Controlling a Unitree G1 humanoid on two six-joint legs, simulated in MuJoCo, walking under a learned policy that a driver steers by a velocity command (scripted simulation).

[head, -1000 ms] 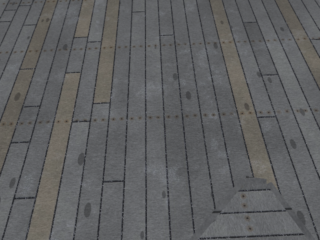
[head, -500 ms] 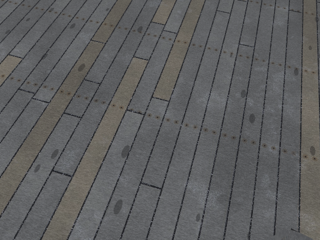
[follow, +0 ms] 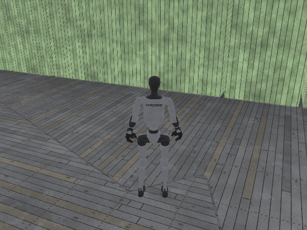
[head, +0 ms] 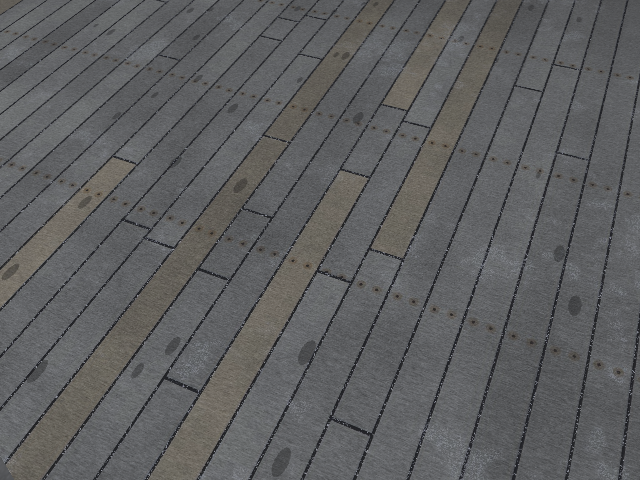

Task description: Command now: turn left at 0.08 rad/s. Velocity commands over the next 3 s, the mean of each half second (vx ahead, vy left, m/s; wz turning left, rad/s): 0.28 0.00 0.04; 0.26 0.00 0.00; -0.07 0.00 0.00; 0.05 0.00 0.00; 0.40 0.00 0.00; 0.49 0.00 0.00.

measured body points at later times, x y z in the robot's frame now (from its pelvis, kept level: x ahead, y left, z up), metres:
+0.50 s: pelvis +0.11 -0.01 +0.00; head +0.12 -0.02 +0.45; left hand +0.10 +0.27 -0.13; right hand +0.26 -0.27 -0.10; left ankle +0.12 +0.12 -0.66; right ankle +0.00 -0.12 -0.74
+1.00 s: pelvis +0.30 +0.05 +0.00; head +0.34 +0.06 +0.45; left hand +0.43 +0.32 -0.12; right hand +0.42 -0.20 -0.11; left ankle +0.36 +0.14 -0.74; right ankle +0.37 -0.10 -0.70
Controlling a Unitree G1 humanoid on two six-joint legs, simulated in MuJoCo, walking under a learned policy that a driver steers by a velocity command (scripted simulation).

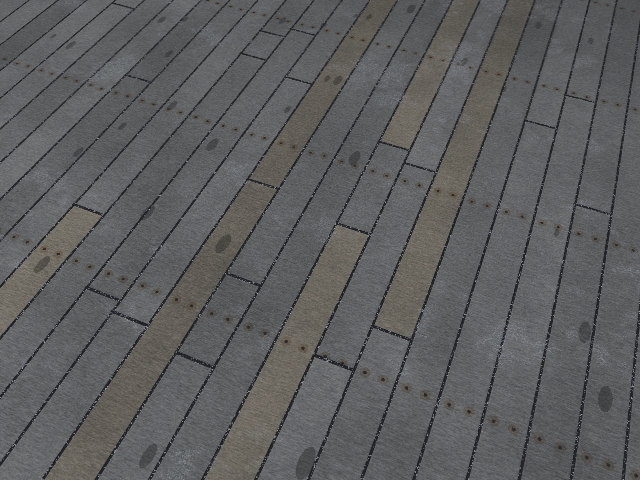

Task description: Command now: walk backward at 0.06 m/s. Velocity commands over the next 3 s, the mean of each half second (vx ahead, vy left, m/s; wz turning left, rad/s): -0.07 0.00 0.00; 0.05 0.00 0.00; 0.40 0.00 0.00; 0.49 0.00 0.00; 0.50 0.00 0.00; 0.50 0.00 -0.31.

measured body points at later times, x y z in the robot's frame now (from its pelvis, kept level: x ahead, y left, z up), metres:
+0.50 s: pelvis -0.01 -0.02 -0.01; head +0.01 -0.02 +0.44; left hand +0.12 +0.25 -0.13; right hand +0.08 -0.30 -0.14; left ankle -0.06 +0.11 -0.74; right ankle +0.04 -0.14 -0.74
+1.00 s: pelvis +0.01 -0.01 +0.00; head +0.01 -0.02 +0.45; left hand +0.08 +0.27 -0.13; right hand +0.03 -0.28 -0.15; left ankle -0.06 +0.11 -0.74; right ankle +0.03 -0.13 -0.72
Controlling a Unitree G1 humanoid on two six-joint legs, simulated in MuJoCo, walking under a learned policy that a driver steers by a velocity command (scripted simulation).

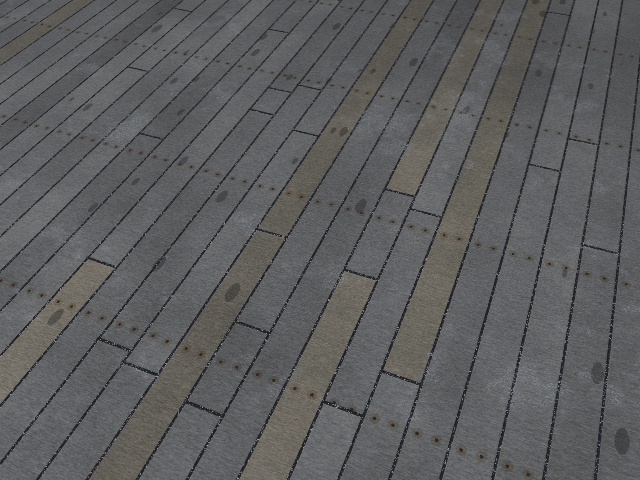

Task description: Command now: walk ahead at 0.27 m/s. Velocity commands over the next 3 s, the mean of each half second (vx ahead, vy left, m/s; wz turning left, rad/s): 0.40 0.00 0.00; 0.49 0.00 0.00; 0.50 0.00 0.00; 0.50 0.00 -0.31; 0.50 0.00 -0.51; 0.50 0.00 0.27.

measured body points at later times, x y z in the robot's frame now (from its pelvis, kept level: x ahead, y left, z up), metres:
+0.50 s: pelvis +0.20 -0.04 +0.00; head +0.23 -0.05 +0.45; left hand +0.13 +0.21 -0.14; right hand +0.42 -0.27 -0.11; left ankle +0.41 +0.11 -0.70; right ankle +0.06 -0.13 -0.74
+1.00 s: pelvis +0.50 +0.00 +0.01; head +0.53 -0.01 +0.46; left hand +0.69 +0.24 -0.10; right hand +0.49 -0.27 -0.13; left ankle +0.43 +0.08 -0.74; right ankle +0.70 -0.18 -0.68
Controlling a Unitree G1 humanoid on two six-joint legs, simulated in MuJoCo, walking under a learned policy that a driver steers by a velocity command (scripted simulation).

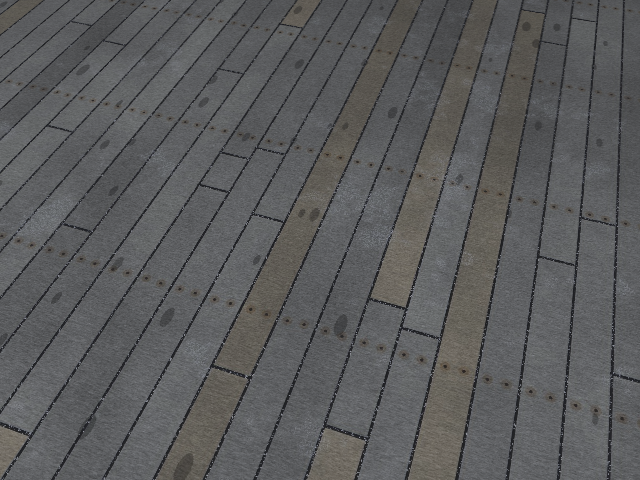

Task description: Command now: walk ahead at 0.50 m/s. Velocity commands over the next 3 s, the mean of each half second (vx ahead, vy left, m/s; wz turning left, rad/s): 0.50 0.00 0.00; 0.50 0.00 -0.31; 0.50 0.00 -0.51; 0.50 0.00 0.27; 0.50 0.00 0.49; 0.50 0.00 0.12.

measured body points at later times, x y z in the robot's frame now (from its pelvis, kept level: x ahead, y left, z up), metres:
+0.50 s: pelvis +0.29 -0.06 +0.00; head +0.31 -0.07 +0.45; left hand +0.29 +0.21 -0.13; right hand +0.46 -0.32 -0.11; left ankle +0.47 +0.12 -0.68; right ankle +0.24 -0.14 -0.75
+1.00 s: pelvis +0.57 +0.00 +0.00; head +0.59 +0.00 +0.45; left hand +0.75 +0.25 -0.12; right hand +0.55 -0.28 -0.13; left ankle +0.56 +0.10 -0.75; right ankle +0.66 -0.20 -0.67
